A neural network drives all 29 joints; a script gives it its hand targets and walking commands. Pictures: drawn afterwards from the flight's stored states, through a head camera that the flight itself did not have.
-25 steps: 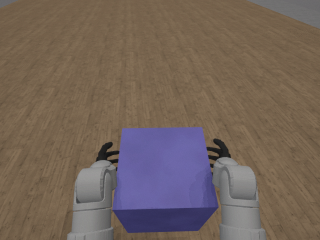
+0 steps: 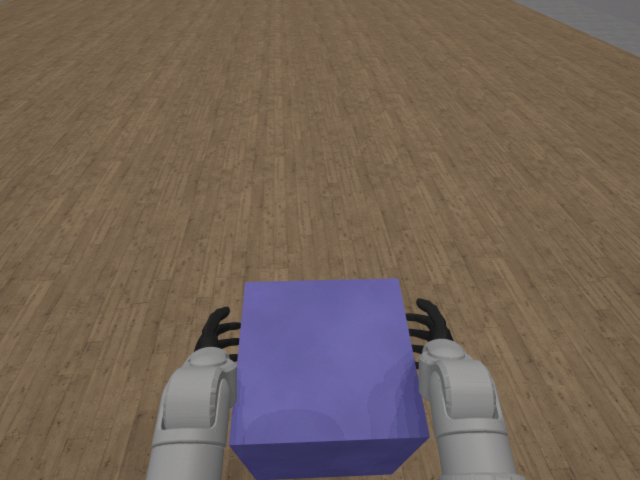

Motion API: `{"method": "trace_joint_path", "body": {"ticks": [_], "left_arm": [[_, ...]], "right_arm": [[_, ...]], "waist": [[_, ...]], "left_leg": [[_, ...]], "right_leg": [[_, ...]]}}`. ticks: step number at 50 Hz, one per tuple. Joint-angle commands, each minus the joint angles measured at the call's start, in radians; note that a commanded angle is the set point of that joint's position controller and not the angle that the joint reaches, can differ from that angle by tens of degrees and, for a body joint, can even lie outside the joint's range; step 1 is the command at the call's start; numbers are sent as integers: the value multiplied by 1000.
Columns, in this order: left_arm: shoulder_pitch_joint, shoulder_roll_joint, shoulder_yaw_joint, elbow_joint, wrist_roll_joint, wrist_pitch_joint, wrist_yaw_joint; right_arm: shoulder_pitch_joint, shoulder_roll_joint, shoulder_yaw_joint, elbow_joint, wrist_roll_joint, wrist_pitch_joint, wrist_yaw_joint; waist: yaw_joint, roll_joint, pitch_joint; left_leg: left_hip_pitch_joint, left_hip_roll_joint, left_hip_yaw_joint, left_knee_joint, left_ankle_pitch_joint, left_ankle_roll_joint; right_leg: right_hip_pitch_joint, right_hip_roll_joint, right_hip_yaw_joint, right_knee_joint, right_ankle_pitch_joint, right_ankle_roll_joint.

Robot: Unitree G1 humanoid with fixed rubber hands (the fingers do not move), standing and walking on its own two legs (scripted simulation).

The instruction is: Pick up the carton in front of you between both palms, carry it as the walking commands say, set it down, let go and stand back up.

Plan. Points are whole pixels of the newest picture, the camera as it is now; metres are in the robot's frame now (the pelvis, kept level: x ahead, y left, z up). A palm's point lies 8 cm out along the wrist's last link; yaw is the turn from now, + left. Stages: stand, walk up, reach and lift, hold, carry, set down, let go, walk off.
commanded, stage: carry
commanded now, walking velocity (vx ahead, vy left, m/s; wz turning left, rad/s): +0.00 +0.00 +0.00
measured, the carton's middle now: (323, 384) +0.30 +0.00 -0.05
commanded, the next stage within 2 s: hold in 1.02 s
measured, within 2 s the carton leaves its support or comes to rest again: neither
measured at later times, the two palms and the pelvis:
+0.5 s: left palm (191, 397) +0.24 +0.16 +0.05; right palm (446, 388) +0.24 -0.14 +0.05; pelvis -0.05 +0.01 +0.00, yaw +0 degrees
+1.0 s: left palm (184, 415) +0.22 +0.16 +0.04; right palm (444, 406) +0.23 -0.13 +0.05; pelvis -0.06 +0.01 +0.00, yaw +0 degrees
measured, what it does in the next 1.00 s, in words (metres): shifts its weight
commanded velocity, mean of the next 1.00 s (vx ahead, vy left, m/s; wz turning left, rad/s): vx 0.00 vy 0.00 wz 0.00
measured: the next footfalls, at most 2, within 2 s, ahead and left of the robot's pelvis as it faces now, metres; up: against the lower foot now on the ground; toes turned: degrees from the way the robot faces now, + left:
none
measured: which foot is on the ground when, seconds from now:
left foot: down 0.00-1.00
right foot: down 0.00-1.00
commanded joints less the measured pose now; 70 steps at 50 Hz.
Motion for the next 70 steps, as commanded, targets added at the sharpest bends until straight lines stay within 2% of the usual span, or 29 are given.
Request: {"method": "trace_joint_path", "body": {"ticks": [1, 6, 8, 11, 16, 22, 26, 32, 41, 51, 52, 53, 54, 55, 56, 57, 58, 60, 62, 65, 70], "left_arm": [[-484, -1057, -600, -59, -367, -113, -452], [-461, -998, -555, -31, -290, -219, -446], [-468, -958, -515, -20, -243, -256, -435], [-478, -909, -427, 54, -170, -309, -428], [-523, -922, -375, 144, -131, -371, -434], [-503, -948, -431, 109, -172, -336, -438], [-469, -922, -424, 97, -170, -302, -435], [-494, -926, -448, 62, -187, -305, -434], [-468, -924, -462, 46, -192, -303, -431], [-464, -920, -465, 41, -192, -300, -431], [-432, -960, -432, 94, -165, -322, -438], [-413, -933, -422, 88, -150, -354, -428], [-391, -924, -401, 108, -138, -368, -421], [-388, -910, -380, 124, -121, -377, -413], [-394, -905, -377, 136, -120, -383, -411], [-402, -905, -385, 129, -131, -386, -410], [-433, -911, -401, 125, -144, -388, -413], [-490, -933, -441, 110, -184, -390, -431], [-512, -928, -453, 116, -193, -386, -446], [-529, -926, -449, 130, -188, -381, -459], [-523, -926, -422, 143, -175, -378, -470]], "right_arm": [[-406, 1067, 597, -11, 359, -73, 428], [-394, 1023, 571, 16, 289, -177, 420], [-403, 980, 528, 39, 243, -214, 414], [-424, 933, 447, 116, 181, -269, 411], [-461, 941, 389, 205, 142, -330, 415], [-429, 963, 439, 166, 173, -295, 415], [-395, 937, 434, 151, 170, -260, 409], [-427, 943, 461, 112, 191, -263, 408], [-408, 943, 482, 96, 202, -260, 406], [-403, 937, 479, 91, 201, -257, 406], [-347, 948, 465, 63, 204, -258, 412], [-354, 911, 473, 24, 206, -276, 415], [-377, 919, 499, 15, 206, -280, 415], [-396, 909, 502, 12, 204, -284, 425], [-409, 912, 520, 12, 208, -289, 429], [-411, 912, 534, 9, 213, -292, 429], [-416, 910, 533, 10, 207, -296, 428], [-380, 918, 516, 41, 184, -300, 413], [-359, 921, 485, 67, 161, -301, 406], [-365, 938, 468, 111, 149, -299, 411], [-385, 963, 467, 141, 151, -296, 421]], "waist": [[-15, 3, -272], [-17, -10, -241], [-17, -9, -229], [-16, -8, -201], [-15, -6, -179], [-15, -12, -195], [-15, -14, -193], [-14, -15, -177], [-15, -16, -207], [-15, -13, -195], [-30, 186, -17], [0, 151, -41], [3, 77, -70], [11, 71, -97], [14, 31, -92], [12, 23, -111], [2, 44, -115], [-35, 31, -102], [-61, 31, -79], [-59, 23, -57], [-35, -15, -70]], "left_leg": [[6, 98, -47, -26, 688, 10], [-47, 90, -54, -55, 504, 20], [-63, 87, -59, -71, 435, 24], [-96, 86, -69, -102, 328, 30], [-128, 85, -81, -131, 239, 39], [-126, 82, -84, -123, 246, 41], [-133, 82, -83, -117, 256, 41], [-157, 84, -93, -129, 219, 47], [-140, 80, -89, -106, 267, 45], [-146, 83, -90, -108, 267, 46], [-358, -53, -280, -268, 457, 66], [-339, -59, -297, -257, 499, 74], [-259, -76, -296, -236, 552, 70], [-168, -97, -282, -252, 498, 63], [-107, -107, -273, -248, 528, 58], [-57, -117, -270, -243, 556, 49], [-59, -119, -266, -260, 501, 43], [-136, -112, -264, -265, 452, 30], [-130, -115, -258, -268, 414, 23], [-161, -123, -250, -280, 346, 20], [-183, -143, -240, -275, 312, 22]], "right_leg": [[217, -78, 73, 8, 495, -20], [226, -93, 85, -27, 432, -18], [225, -96, 90, -47, 388, -18], [221, -96, 97, -76, 305, -18], [218, -93, 103, -103, 233, -15], [211, -96, 104, -108, 242, -10], [202, -98, 103, -106, 255, -7], [196, -97, 105, -115, 218, -4], [211, -100, 103, -107, 274, -8], [203, -98, 102, -109, 268, -5], [589, 186, 213, -64, 364, -18], [627, 169, 239, -80, 400, -14], [597, 175, 249, -100, 428, -2], [575, 172, 246, -127, 405, 11], [531, 180, 232, -141, 400, 27], [514, 186, 226, -152, 396, 34], [521, 194, 221, -156, 354, 36], [564, 204, 215, -159, 325, 26], [550, 205, 213, -174, 303, 21], [571, 204, 210, -192, 269, 22], [629, 177, 226, -225, 265, 23]]}}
